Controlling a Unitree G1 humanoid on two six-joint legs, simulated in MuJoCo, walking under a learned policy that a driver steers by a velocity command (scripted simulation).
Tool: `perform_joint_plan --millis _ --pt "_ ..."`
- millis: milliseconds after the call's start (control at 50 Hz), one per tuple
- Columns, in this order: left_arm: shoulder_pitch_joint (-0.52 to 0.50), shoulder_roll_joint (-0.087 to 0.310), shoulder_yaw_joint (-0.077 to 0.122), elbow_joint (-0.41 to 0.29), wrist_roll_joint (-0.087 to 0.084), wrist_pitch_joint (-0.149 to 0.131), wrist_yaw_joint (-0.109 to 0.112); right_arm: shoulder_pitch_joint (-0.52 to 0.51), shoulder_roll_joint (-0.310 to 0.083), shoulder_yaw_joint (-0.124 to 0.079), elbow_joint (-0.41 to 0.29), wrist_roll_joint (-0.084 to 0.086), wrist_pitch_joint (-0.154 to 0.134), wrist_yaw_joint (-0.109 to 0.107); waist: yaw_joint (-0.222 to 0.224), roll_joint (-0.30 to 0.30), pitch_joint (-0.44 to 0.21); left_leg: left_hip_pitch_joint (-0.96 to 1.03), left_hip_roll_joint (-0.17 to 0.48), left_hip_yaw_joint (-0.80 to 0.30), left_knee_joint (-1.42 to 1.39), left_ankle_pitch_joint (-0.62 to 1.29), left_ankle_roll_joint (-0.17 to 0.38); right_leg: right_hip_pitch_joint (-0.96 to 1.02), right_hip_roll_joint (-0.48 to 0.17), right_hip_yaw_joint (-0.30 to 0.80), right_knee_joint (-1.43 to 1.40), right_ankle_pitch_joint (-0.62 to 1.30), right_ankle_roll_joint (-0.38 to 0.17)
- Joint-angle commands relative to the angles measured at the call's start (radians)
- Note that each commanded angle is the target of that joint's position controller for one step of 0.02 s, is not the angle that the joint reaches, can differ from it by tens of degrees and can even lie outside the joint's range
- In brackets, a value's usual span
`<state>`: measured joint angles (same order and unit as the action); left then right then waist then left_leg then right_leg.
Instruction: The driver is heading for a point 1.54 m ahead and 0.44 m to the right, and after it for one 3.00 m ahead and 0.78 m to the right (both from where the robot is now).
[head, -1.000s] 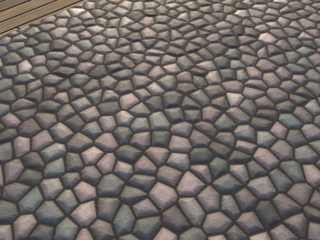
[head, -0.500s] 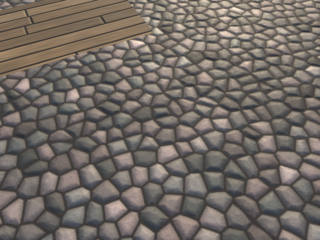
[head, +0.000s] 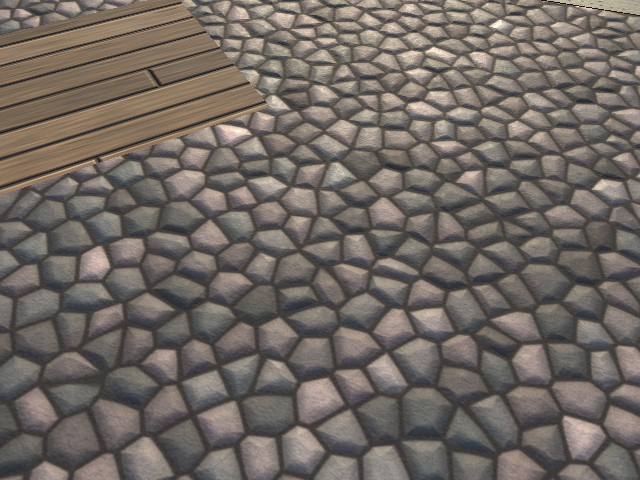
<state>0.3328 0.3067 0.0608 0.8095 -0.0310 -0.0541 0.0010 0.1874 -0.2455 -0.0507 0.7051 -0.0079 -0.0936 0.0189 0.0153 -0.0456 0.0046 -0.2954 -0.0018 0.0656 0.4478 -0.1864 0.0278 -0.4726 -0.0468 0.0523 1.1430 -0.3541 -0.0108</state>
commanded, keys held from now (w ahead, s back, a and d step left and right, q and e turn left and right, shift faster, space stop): w+e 0.74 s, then w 0.26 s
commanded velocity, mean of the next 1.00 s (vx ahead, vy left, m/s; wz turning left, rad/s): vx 0.50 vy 0.00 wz -0.50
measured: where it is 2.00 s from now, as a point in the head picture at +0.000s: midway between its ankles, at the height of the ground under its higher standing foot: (479, 294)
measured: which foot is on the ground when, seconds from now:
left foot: down 0.00-0.38, up 0.40-0.84, down 0.86-1.00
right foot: up 0.00-0.36, down 0.38-0.88, up 0.90-1.00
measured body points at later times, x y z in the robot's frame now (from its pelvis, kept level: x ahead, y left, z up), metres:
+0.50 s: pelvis +0.25 -0.08 -0.01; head +0.29 -0.10 +0.44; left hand +0.47 +0.13 -0.11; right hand +0.27 -0.38 -0.13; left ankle +0.18 +0.10 -0.64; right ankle +0.29 -0.17 -0.74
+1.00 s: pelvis +0.53 -0.13 +0.00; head +0.55 -0.13 +0.45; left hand +0.75 +0.06 -0.12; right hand +0.51 -0.43 -0.10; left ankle +0.62 -0.07 -0.74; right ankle +0.39 -0.20 -0.65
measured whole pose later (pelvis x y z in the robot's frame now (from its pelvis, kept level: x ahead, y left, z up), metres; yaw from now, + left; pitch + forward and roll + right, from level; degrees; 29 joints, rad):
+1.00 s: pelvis +0.53 -0.13 +0.00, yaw -31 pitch +1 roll +1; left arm 0.32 0.29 0.05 0.72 -0.02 -0.04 0.01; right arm 0.20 -0.27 -0.05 0.75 -0.01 -0.10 0.03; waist 0.00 -0.04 0.01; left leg -0.32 -0.05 0.01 0.48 -0.18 0.04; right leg -0.42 0.02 0.09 1.16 -0.39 -0.03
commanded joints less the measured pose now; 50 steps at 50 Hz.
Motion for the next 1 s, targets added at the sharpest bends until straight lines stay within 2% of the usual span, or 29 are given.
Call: perform_joint_plan --millis 20,120,180,280,320,340,360,380,400,420,440,460,480,500,540,580,680,740,780,820,840,860,880,900,920,940,960,980,1000 --pt "-0.008 0.042 0.019 -0.083 0.0 0.01 -0.003 0.018 -0.099 -0.033 -0.019 -0.003 -0.024 -0.002 -0.011 0.158 -0.01 0.169 0.269 -0.231 -0.283 0.113 0.163 -0.208 -0.085 0.053 0.016 0.096 0.012" --pt "-0.103 0.019 0.013 -0.129 0.008 0.02 -0.015 0.043 -0.146 -0.051 0.03 -0.006 -0.027 -0.019 -0.019 0.104 0.023 0.191 0.263 -0.058 -0.311 0.25 0.16 -0.255 -0.084 0.053 -0.179 0.296 0.025" --pt "-0.211 0.005 0.003 -0.163 0.011 0.015 -0.035 0.068 -0.175 -0.058 0.051 0.001 -0.017 -0.027 -0.059 0.091 0.054 0.209 0.259 0.024 -0.314 0.25 0.141 -0.224 -0.071 -0.004 -0.34 0.398 0.01" --pt "-0.332 0.018 0.002 -0.235 0.008 0.016 -0.062 0.128 -0.217 -0.072 0.09 0.025 0.012 -0.029 -0.089 0.093 0.091 0.349 0.3 0.087 -0.253 0.325 0.11 -0.23 -0.047 -0.075 -0.476 0.295 -0.043" --pt "-0.304 0.045 0.016 -0.248 0.011 0.02 -0.066 0.119 -0.247 -0.079 0.091 0.032 0.026 -0.033 -0.053 0.124 0.048 0.384 0.3 0.122 -0.138 0.63 0.088 -0.131 0.01 -0.134 -0.492 0.192 -0.081" --pt "-0.236 0.07 0.031 -0.238 0.012 0.024 -0.064 0.112 -0.263 -0.083 0.089 0.036 0.034 -0.037 -0.009 0.141 -0.002 0.385 0.292 0.139 -0.022 0.797 0.077 -0.028 0.054 -0.165 -0.497 0.146 -0.105" --pt "-0.089 0.113 0.059 -0.202 0.009 0.026 -0.058 0.097 -0.262 -0.081 0.085 0.041 0.042 -0.04 0.077 0.127 -0.078 0.332 0.259 0.17 0.174 0.86 0.051 0.175 0.105 -0.183 -0.56 0.188 -0.138" --pt "0.086 0.189 0.096 -0.156 0.008 0.035 -0.039 0.108 -0.232 -0.068 0.073 0.027 0.038 -0.045 0.153 0.064 -0.172 0.115 0.221 0.174 0.454 0.656 0.006 0.49 0.072 -0.072 -0.584 0.23 -0.185" --pt "0.071 0.32 0.115 -0.156 -0.002 0.031 -0.027 0.203 -0.076 -0.017 0.012 -0.021 0.014 -0.03 0.033 -0.235 -0.237 -0.37 0.031 0.121 0.834 -0.31 -0.064 0.84 -0.207 0.479 -0.648 0.133 -0.364" --pt "0.11 0.254 0.091 -0.193 0.007 0.014 -0.031 0.121 -0.131 -0.017 0.0 0.013 -0.029 -0.017 0.098 -0.134 -0.409 -0.484 -0.02 -0.135 0.968 -0.419 -0.056 0.909 -0.298 0.797 -0.824 -0.018 -0.432" --pt "0.082 0.19 0.072 -0.179 0.017 0.0 -0.036 0.007 -0.191 -0.033 -0.032 0.053 -0.048 -0.01 0.119 -0.062 -0.269 -0.568 0.028 -0.157 0.959 -0.321 -0.032 0.829 -0.27 0.657 -0.851 0.048 -0.368" --pt "0.027 0.163 0.063 -0.181 0.013 -0.007 -0.035 -0.011 -0.175 -0.026 -0.038 0.046 -0.057 -0.014 0.077 -0.008 -0.176 -0.544 0.07 -0.152 0.875 -0.232 -0.017 0.684 -0.228 0.532 -0.845 0.13 -0.333" --pt "-0.048 0.126 0.051 -0.194 0.012 -0.007 -0.033 -0.006 -0.176 -0.029 -0.024 0.018 -0.056 -0.022 0.03 0.033 -0.112 -0.475 0.103 -0.151 0.788 -0.183 -0.023 0.536 -0.187 0.43 -0.849 0.234 -0.303" --pt "-0.094 0.102 0.042 -0.212 0.025 -0.008 -0.028 0.016 -0.187 -0.037 -0.018 0.006 -0.046 -0.023 -0.01 0.013 -0.091 -0.394 0.125 -0.16 0.735 -0.147 -0.028 0.43 -0.159 0.369 -0.869 0.321 -0.294" --pt "-0.117 0.104 0.042 -0.22 0.027 -0.012 -0.022 0.035 -0.171 -0.038 -0.016 -0.003 -0.021 -0.021 -0.039 0.01 -0.072 -0.331 0.123 -0.146 0.662 -0.119 -0.052 0.327 -0.134 0.322 -0.904 0.403 -0.299" --pt "-0.095 0.126 0.047 -0.207 0.023 -0.015 -0.009 0.002 -0.141 -0.028 -0.027 -0.01 -0.007 -0.023 -0.037 0.018 -0.045 -0.322 0.108 -0.126 0.563 -0.057 -0.08 0.254 -0.109 0.26 -0.919 0.457 -0.297" --pt "-0.023 0.146 0.054 -0.174 0.01 -0.003 0.011 -0.189 -0.098 -0.006 -0.07 -0.001 -0.011 -0.01 0.037 -0.026 -0.003 -0.244 0.035 -0.114 0.193 0.249 -0.097 0.199 -0.039 0.199 -0.901 0.316 -0.222" --pt "0.025 0.149 0.056 -0.151 0.003 0.003 0.013 -0.248 -0.123 -0.012 -0.092 0.014 -0.022 0.002 0.058 -0.039 0.002 -0.209 0.012 -0.135 0.101 0.261 -0.085 0.245 -0.068 0.269 -0.856 0.249 -0.209" --pt "0.036 0.132 0.051 -0.14 0.006 0.006 0.016 -0.235 -0.145 -0.021 -0.089 0.014 -0.03 0.011 0.05 -0.056 -0.005 -0.194 0.016 -0.144 0.062 0.221 -0.062 0.315 -0.099 0.312 -0.805 0.234 -0.197" --pt "0.03 0.126 0.05 -0.132 0.011 0.011 0.016 -0.18 -0.157 -0.03 -0.077 0.013 -0.039 0.013 0.02 -0.086 -0.009 -0.126 0.014 -0.122 0.035 0.152 -0.027 0.349 -0.112 0.335 -0.75 0.288 -0.178" --pt "0.025 0.107 0.043 -0.133 0.014 0.013 0.015 -0.108 -0.169 -0.04 -0.057 0.007 -0.042 0.009 -0.017 -0.087 -0.037 -0.022 0.001 -0.098 -0.002 0.137 -0.001 0.348 -0.078 0.32 -0.682 0.372 -0.159" --pt "0.02 0.064 0.026 -0.142 0.021 0.011 0.011 0.004 -0.203 -0.054 -0.041 -0.007 -0.047 0.003 -0.071 -0.054 -0.136 0.169 0.079 -0.163 0.017 0.137 0.052 0.3 -0.028 0.269 -0.503 0.393 -0.125" --pt "0.115 0.012 0.008 -0.156 0.016 0.003 0.011 0.139 -0.287 -0.074 -0.024 -0.024 -0.046 -0.002 -0.075 0.145 -0.289 0.526 0.282 -0.477 0.014 0.065 0.185 0.026 0.09 0.155 -0.172 0.176 -0.054" --pt "0.175 0.025 0.002 -0.152 -0.003 -0.005 0.014 0.22 -0.283 -0.082 0.027 0.002 -0.032 0.011 -0.075 0.376 -0.328 0.639 0.404 -0.848 -0.129 -0.228 0.283 -0.218 0.139 0.11 0.067 -0.222 -0.016" --pt "0.096 0.112 0.021 -0.15 -0.011 -0.008 0.013 0.183 -0.203 -0.058 0.015 0.022 -0.029 0.013 -0.097 0.238 -0.188 0.546 0.38 -0.819 -0.172 -0.389 0.249 -0.317 0.088 0.153 0.153 -0.178 -0.017" --pt "-0.006 0.126 0.024 -0.168 -0.004 -0.008 0.012 0.131 -0.168 -0.046 0.006 0.017 -0.02 0.009 -0.097 0.154 -0.091 0.431 0.342 -0.673 -0.175 -0.343 0.211 -0.328 0.048 0.118 0.161 -0.1 -0.02" --pt "-0.065 0.114 0.022 -0.185 0.012 -0.01 0.01 0.087 -0.148 -0.036 0.005 0.007 -0.014 0.008 -0.078 0.109 -0.022 0.311 0.297 -0.567 -0.199 -0.236 0.199 -0.309 0.018 0.089 0.109 -0.041 -0.021" --pt "-0.08 0.102 0.024 -0.189 0.023 -0.012 0.007 0.059 -0.128 -0.027 0.006 0.0 -0.014 0.006 -0.052 0.115 0.002 0.24 0.263 -0.497 -0.22 -0.145 0.19 -0.273 -0.018 0.08 0.043 0.007 -0.021" --pt "-0.067 0.084 0.021 -0.185 0.022 -0.011 0.003 0.047 -0.12 -0.023 0.008 -0.005 -0.015 0.005 -0.032 0.137 0.006 0.191 0.235 -0.445 -0.24 -0.075 0.183 -0.223 -0.037 0.067 0.001 0.035 -0.019"
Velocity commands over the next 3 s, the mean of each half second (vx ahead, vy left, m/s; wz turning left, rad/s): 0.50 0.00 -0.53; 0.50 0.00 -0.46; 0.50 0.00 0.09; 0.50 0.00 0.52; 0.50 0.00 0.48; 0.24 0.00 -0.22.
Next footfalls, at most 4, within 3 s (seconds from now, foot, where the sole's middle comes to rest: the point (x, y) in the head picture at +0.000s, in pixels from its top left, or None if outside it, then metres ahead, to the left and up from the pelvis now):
0.38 right None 0.33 -0.18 -0.78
0.86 left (365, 406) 0.65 -0.09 -0.78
1.36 right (518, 372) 0.75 -0.45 -0.78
1.86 left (437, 251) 1.10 -0.30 -0.78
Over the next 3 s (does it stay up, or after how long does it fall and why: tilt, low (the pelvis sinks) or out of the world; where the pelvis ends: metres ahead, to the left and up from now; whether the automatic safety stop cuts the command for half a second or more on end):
stays up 1.45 -0.38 0.00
